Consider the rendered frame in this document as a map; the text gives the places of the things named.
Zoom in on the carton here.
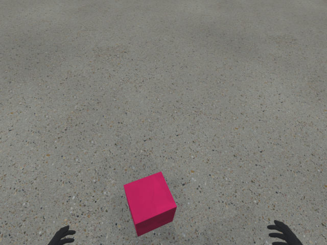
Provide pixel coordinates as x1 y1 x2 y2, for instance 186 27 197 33
124 172 177 237

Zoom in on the left robot hand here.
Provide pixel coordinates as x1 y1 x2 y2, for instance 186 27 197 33
48 226 76 245

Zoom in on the right robot hand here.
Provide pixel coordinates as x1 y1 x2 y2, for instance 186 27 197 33
267 220 303 245

